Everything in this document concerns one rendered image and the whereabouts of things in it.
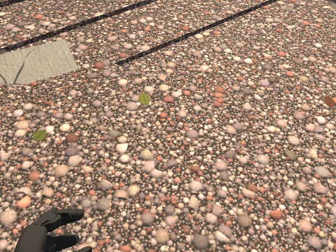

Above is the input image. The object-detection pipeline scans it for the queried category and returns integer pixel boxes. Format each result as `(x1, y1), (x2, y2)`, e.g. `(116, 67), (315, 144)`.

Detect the robot left hand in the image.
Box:
(14, 207), (92, 252)

